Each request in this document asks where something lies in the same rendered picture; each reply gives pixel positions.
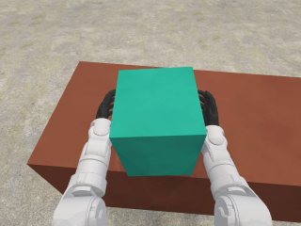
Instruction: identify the right robot forearm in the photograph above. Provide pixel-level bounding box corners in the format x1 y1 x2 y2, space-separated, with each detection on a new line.
201 125 273 226

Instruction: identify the robot right upper arm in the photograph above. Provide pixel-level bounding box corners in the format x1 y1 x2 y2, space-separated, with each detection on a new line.
214 194 273 226

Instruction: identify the robot left upper arm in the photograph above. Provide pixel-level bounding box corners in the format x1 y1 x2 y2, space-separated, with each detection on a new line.
52 196 107 226

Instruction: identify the robot left hand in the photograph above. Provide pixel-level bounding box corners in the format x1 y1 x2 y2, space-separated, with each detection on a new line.
95 89 116 120

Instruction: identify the pedestal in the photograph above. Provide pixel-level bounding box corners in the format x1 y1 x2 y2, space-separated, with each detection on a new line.
26 61 301 223

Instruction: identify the robot right hand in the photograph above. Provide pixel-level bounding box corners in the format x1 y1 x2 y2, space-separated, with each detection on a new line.
198 89 219 127

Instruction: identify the left robot forearm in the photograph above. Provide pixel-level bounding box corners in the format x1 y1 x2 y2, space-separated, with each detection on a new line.
51 118 112 226

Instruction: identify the carton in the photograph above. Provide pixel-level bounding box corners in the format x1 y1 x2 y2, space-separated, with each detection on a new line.
109 66 207 176

